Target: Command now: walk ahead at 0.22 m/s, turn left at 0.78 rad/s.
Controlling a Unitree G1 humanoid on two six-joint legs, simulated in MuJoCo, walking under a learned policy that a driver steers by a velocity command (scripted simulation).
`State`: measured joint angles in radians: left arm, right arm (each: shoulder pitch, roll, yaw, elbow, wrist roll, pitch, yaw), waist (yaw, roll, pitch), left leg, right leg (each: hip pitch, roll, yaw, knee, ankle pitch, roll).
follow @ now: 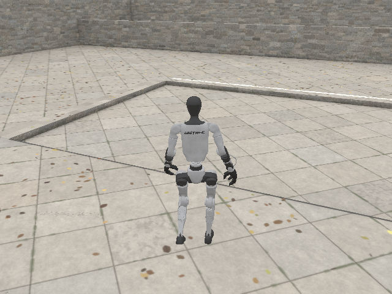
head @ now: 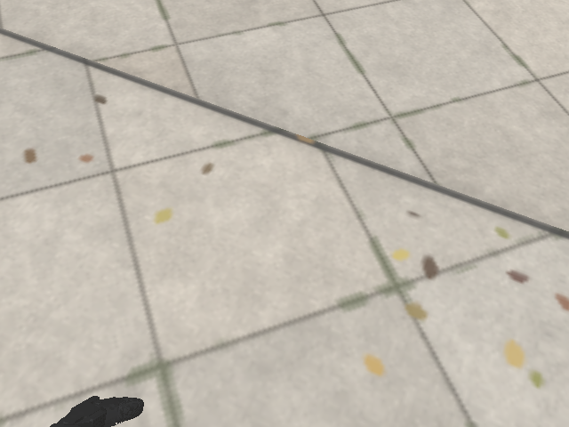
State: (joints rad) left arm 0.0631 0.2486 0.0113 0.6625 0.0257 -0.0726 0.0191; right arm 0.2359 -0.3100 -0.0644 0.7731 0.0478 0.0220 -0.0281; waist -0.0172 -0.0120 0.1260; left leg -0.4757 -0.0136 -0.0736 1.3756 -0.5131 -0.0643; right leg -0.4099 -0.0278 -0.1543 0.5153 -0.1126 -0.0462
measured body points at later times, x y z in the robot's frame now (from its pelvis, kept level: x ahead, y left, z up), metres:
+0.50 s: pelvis +0.13 +0.04 +0.01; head +0.17 +0.09 +0.46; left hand +0.23 +0.37 -0.08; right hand +0.38 -0.18 -0.06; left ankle +0.16 +0.13 -0.73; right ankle +0.22 -0.11 -0.66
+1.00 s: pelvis +0.27 +0.13 +0.00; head +0.29 +0.13 +0.45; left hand +0.00 +0.28 -0.10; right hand +0.60 +0.16 -0.07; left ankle +0.22 +0.29 -0.64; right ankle +0.26 -0.08 -0.72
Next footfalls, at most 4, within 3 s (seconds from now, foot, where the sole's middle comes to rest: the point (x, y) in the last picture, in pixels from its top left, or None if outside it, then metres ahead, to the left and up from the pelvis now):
0.26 left None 0.20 0.14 -0.76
0.68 right None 0.29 -0.05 -0.76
1.14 left None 0.32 0.41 -0.76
1.56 right None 0.61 0.80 -0.76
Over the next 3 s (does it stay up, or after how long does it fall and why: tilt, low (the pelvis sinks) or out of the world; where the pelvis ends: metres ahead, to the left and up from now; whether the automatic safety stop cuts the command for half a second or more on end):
stays up -0.13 1.73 0.01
